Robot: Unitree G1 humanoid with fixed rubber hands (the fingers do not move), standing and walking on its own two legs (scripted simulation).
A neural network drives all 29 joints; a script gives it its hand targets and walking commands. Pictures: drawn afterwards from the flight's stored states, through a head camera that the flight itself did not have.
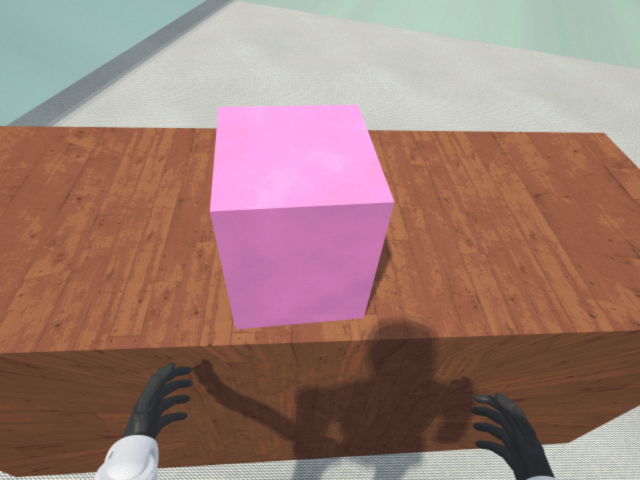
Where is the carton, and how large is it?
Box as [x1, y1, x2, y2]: [210, 105, 393, 328]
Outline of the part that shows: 357,105 218,107 210,214 235,328 363,317 391,213 393,200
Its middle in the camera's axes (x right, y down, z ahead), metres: -0.04 -0.03 +0.58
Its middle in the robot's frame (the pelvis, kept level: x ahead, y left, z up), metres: +0.45 +0.07 +0.06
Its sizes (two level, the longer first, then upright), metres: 0.210 0.200 0.250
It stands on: a pedestal, 0.72 m high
